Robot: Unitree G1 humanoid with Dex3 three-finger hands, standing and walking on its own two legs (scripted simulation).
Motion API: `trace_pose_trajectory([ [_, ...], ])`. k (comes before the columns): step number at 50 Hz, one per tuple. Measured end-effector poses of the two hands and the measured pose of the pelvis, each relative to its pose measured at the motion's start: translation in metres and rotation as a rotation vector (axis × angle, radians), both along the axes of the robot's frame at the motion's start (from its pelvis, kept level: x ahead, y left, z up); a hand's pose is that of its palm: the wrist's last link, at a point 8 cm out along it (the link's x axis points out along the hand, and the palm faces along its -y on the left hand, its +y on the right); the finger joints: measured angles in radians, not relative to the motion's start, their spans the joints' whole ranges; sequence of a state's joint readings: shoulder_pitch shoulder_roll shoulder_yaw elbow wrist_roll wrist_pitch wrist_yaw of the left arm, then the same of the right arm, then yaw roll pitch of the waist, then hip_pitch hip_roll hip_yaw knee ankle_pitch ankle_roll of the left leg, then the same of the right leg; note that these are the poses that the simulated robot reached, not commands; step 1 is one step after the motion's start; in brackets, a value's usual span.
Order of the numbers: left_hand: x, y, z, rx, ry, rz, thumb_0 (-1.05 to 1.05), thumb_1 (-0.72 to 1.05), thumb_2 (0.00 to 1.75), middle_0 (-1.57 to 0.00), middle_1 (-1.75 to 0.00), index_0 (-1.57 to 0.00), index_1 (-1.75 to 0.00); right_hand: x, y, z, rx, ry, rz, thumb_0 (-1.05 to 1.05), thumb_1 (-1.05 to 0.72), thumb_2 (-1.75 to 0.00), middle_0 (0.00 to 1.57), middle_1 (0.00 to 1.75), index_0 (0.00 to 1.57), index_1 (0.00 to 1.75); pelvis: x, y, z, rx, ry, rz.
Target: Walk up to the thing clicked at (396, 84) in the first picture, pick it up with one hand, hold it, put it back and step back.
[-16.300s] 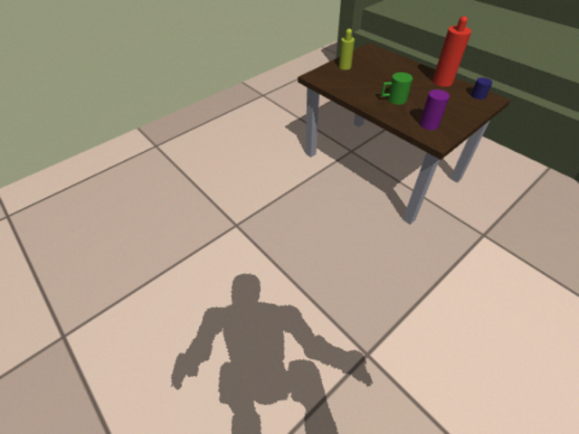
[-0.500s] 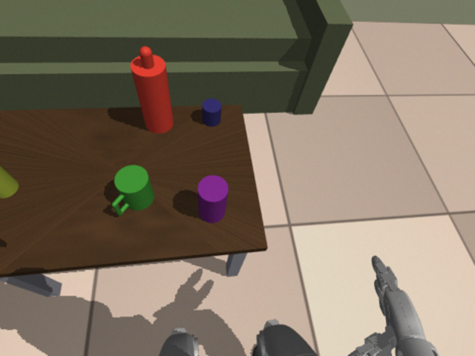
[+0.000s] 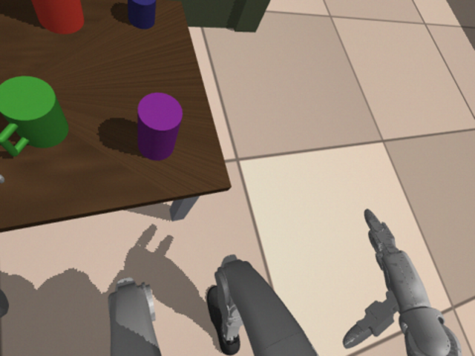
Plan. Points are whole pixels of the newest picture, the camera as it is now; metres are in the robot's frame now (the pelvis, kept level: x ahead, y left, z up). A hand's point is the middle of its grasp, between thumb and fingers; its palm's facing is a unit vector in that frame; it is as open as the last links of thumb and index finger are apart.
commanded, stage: close in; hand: left
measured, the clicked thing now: (29, 122) +0.54 +0.24 -0.10
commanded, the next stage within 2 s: close in 0.70 s
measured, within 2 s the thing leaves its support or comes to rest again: leaves its support in 1.98 s
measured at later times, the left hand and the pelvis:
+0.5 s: hand (18, 122) +0.53 +0.25 -0.09, palm faces +0.24 -0.97 +0.00, open 17.6 cm; pelvis -0.01 +0.00 -0.05, yaw -1 degrees
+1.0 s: hand (40, 121) +0.53 +0.22 -0.09, palm faces +0.27 -0.96 -0.01, open 17.0 cm; pelvis -0.01 +0.00 -0.04, yaw +0 degrees
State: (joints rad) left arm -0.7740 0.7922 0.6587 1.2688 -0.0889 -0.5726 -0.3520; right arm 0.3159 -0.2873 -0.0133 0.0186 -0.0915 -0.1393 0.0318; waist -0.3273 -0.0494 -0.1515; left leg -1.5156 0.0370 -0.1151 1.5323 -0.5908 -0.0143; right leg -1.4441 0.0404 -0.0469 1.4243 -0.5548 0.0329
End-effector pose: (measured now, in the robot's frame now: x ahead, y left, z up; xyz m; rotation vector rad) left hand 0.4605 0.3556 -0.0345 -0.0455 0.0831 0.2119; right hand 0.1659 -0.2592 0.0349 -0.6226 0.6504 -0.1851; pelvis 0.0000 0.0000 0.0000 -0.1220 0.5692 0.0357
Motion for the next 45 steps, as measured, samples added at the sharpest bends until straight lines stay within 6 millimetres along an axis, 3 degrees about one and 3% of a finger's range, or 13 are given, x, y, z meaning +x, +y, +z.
trace_pose_trajectory([
  [8,0.021,-0.033,-0.046,0.009,-0.003,0.008,-0.02,-0.59,0.07,-0.04,-0.08,-0.04,-0.09,-0.01,0.002,-0.009,-0.035,-0.065,0.017,-0.01,0.5,-0.06,0.06,0.06,0.06,0.05,-0.013,-0.002,-0.039,-0.003,0.037,-0.014],
  [13,0.031,-0.045,-0.063,0.025,-0.028,0.033,-0.02,-0.58,0.07,-0.04,-0.09,-0.05,-0.09,-0.019,0.0,-0.002,-0.085,-0.067,0.014,-0.01,0.51,-0.06,0.06,0.06,0.06,0.05,-0.017,-0.004,-0.054,0.0,0.051,-0.022],
  [21,0.036,-0.054,-0.055,0.038,-0.025,0.027,-0.02,-0.57,0.06,-0.05,-0.09,-0.06,-0.08,-0.025,-0.005,0.008,-0.104,-0.05,-0.021,-0.01,0.51,-0.06,0.06,0.06,0.06,0.05,-0.016,-0.004,-0.051,-0.005,0.053,-0.016],
  [29,0.034,-0.064,-0.047,0.042,0.003,0.047,-0.02,-0.59,0.04,-0.06,-0.08,-0.07,-0.07,-0.011,-0.001,0.008,-0.063,-0.074,0.001,-0.01,0.51,-0.06,0.06,0.06,0.06,0.05,-0.011,-0.001,-0.045,-0.001,0.046,-0.012],
  [35,0.033,-0.073,-0.049,0.041,-0.001,0.049,-0.02,-0.6,0.03,-0.06,-0.08,-0.08,-0.07,-0.001,0.006,0.02,-0.061,-0.1,0.036,-0.01,0.51,-0.06,0.06,0.06,0.06,0.05,-0.008,-0.001,-0.041,0.006,0.044,-0.009],
  [45,0.032,-0.091,-0.051,0.039,0.002,0.04,-0.02,-0.61,0.03,-0.11,-0.08,-0.11,-0.08,-0.003,0.008,0.036,-0.081,-0.096,0.034,-0.01,0.5,-0.06,0.06,0.06,0.06,0.05,-0.005,-0.001,-0.035,0.003,0.036,-0.003],
])
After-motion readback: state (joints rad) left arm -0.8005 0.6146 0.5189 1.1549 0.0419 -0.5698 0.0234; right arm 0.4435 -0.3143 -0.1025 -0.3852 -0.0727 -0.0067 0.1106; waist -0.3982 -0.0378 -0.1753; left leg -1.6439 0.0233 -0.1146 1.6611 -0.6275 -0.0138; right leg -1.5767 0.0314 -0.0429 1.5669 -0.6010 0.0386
